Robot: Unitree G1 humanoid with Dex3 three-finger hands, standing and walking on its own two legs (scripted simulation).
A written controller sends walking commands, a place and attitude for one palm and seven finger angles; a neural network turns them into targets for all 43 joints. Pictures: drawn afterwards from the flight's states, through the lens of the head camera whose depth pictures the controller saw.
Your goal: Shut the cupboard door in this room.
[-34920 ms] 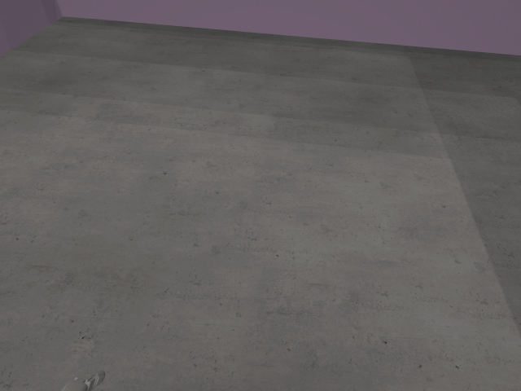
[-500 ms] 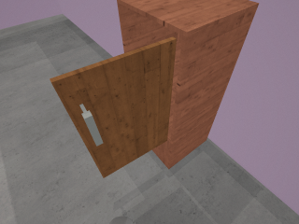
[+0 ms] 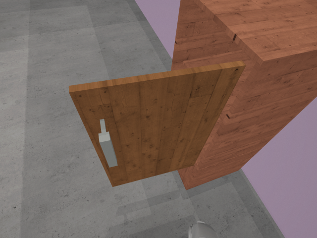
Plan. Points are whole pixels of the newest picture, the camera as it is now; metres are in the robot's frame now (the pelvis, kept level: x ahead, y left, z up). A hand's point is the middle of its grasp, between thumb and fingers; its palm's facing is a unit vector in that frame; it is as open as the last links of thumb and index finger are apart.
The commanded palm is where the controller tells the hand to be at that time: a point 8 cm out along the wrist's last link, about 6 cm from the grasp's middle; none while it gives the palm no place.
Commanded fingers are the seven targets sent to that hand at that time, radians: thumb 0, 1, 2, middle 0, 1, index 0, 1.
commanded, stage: shuffle to correct the standing spot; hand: left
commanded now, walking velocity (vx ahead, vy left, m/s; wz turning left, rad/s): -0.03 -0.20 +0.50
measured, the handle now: (108, 144) +0.32 +0.16 +0.03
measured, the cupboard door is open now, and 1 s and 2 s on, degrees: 86 86 86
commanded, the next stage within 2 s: come to a stop and stand still in 0.88 s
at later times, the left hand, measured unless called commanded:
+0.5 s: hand out of the picture +0.09 +0.06 -0.18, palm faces +0.25 -0.95 -0.19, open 7.4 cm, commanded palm none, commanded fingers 0.00 0.90 0.90 -0.20 -0.30 -0.20 -0.30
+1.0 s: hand out of the picture -0.01 -0.04 -0.17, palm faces +0.32 -0.89 -0.31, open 7.4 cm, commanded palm none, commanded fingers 0.00 0.90 0.90 -0.20 -0.30 -0.20 -0.30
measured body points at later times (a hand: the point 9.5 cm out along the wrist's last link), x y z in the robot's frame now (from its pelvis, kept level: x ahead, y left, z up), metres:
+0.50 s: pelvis +0.04 -0.13 -0.02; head +0.09 -0.10 +0.43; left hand +0.08 +0.11 -0.17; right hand +0.18 -0.35 -0.15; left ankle +0.00 -0.05 -0.72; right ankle +0.09 -0.21 -0.74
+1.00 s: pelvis +0.00 -0.27 -0.02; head +0.04 -0.28 +0.43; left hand -0.03 +0.00 -0.14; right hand +0.15 -0.50 -0.17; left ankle -0.02 -0.09 -0.71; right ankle +0.05 -0.38 -0.74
